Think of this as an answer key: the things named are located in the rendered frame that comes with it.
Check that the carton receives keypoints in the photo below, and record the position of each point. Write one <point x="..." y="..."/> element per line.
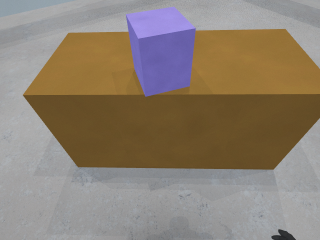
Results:
<point x="162" y="46"/>

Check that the pedestal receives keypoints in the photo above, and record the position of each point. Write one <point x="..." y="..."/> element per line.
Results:
<point x="253" y="95"/>

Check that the right robot hand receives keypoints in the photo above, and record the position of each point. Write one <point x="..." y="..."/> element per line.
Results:
<point x="284" y="235"/>

